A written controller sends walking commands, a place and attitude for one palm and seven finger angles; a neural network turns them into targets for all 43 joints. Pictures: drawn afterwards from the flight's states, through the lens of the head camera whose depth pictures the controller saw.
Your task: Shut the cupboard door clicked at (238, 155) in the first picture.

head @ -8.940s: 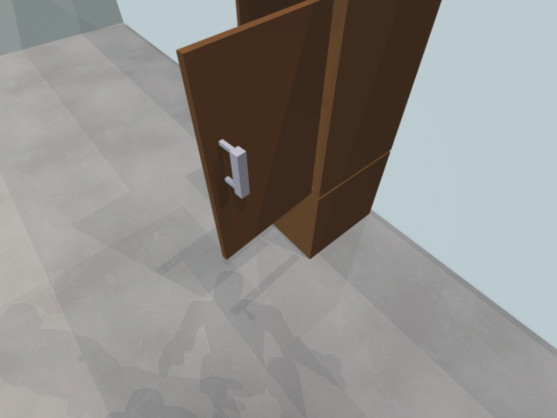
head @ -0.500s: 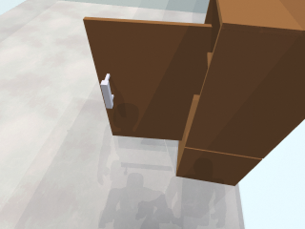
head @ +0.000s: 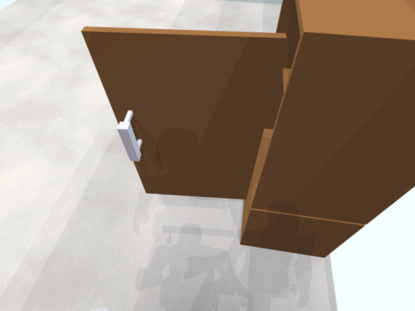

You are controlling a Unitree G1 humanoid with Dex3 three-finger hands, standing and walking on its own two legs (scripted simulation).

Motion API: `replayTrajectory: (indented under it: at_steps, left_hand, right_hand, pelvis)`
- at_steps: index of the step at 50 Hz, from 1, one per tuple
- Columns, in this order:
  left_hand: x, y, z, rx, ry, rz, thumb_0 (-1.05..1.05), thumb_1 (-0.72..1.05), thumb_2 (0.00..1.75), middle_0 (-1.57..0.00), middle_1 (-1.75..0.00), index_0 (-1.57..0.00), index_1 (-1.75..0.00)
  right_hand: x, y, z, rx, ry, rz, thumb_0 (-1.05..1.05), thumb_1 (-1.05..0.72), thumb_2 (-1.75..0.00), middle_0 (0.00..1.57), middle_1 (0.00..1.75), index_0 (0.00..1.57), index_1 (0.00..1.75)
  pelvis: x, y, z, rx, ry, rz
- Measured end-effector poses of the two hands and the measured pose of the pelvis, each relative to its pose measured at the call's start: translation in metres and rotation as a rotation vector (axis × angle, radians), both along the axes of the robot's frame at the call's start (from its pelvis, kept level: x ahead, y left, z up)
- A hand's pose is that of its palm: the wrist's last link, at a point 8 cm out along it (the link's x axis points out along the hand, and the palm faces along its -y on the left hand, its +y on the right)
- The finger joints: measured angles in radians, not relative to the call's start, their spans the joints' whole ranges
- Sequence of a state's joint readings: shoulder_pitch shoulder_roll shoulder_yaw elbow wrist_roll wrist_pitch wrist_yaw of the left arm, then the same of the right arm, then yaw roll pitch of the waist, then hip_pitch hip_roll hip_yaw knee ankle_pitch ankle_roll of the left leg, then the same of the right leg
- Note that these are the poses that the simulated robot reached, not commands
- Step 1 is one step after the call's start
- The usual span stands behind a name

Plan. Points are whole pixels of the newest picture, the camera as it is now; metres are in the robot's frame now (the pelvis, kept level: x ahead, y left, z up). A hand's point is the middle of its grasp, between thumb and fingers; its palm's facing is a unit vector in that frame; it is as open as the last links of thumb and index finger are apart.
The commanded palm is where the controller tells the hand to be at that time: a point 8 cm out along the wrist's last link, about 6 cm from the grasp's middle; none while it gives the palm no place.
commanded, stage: come to a stop and stand still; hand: left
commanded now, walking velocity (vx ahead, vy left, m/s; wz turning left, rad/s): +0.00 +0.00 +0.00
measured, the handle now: (132, 136) +0.49 +0.22 +0.01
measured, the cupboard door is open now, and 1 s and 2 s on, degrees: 95 95 95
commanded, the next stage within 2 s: look again from close up in 1.06 s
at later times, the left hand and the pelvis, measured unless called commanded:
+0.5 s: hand out of the picture -0.02 +0.19 -0.17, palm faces +0.05 -0.99 -0.16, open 7.3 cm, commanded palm none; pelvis -0.01 +0.02 +0.01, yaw -1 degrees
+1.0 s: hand out of the picture +0.02 +0.20 -0.17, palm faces +0.02 -0.98 -0.17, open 7.3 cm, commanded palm none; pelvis +0.01 +0.03 +0.01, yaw -1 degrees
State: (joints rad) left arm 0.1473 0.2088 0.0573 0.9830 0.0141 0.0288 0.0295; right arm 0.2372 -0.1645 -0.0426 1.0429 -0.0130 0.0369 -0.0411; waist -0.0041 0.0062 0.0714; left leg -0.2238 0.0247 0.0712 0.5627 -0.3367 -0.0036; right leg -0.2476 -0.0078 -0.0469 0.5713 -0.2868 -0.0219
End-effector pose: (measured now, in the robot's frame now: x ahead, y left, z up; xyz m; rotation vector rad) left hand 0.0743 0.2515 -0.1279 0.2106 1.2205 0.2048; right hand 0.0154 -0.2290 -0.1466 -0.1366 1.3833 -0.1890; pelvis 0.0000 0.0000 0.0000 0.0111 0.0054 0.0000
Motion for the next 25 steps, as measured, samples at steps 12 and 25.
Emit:
replayTrajectory:
  at_steps: [12, 25]
  left_hand:
    - [-0.056, -0.017, -0.016, -0.091, 0.102, 0.024, 0.01, 0.91, 0.90, -0.20, -0.30, -0.20, -0.30]
    - [-0.097, -0.011, -0.013, -0.123, 0.196, 0.045, 0.01, 0.92, 0.90, -0.20, -0.30, -0.20, -0.30]
  right_hand:
    - [0.028, -0.007, 0.019, -0.056, -0.107, 0.045, 0.00, -0.91, -0.90, 0.19, 0.29, 0.20, 0.30]
    - [0.001, 0.019, 0.026, -0.032, -0.046, 0.062, 0.00, -0.93, -0.90, 0.20, 0.29, 0.20, 0.30]
  pelvis:
    - [-0.012, 0.006, 0.004, -0.025, -0.010, -0.001]
    - [-0.013, 0.019, 0.014, -0.016, -0.003, -0.010]
